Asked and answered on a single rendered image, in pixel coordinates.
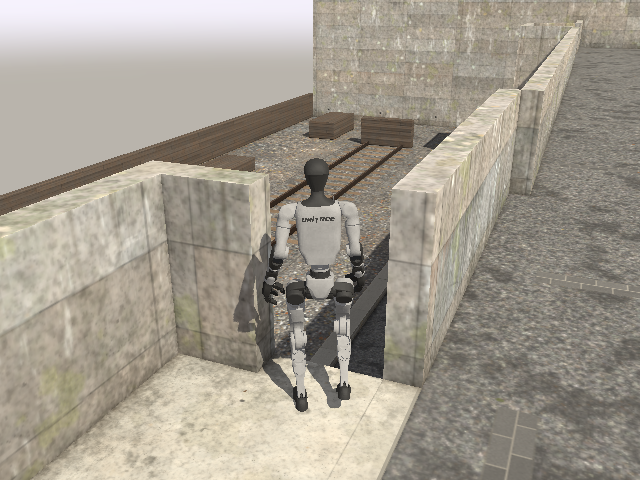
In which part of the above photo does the left robot hand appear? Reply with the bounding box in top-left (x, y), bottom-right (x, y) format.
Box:
top-left (262, 281), bottom-right (285, 305)

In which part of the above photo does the robot right forearm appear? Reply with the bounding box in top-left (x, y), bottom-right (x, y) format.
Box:
top-left (349, 242), bottom-right (365, 278)

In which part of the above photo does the robot left forearm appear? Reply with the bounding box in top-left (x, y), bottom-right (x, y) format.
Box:
top-left (264, 244), bottom-right (283, 285)

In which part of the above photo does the right robot upper arm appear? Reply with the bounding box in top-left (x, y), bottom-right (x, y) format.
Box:
top-left (338, 201), bottom-right (361, 257)

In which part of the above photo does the robot left shin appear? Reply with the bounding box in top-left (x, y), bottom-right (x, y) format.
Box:
top-left (290, 332), bottom-right (306, 398)

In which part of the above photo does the robot right thigh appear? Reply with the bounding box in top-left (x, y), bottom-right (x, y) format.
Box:
top-left (333, 277), bottom-right (354, 335)

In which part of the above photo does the left robot upper arm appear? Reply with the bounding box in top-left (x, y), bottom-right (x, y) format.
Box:
top-left (273, 203), bottom-right (297, 260)

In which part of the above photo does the right robot hand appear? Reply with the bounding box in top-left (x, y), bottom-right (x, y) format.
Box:
top-left (345, 273), bottom-right (365, 293)

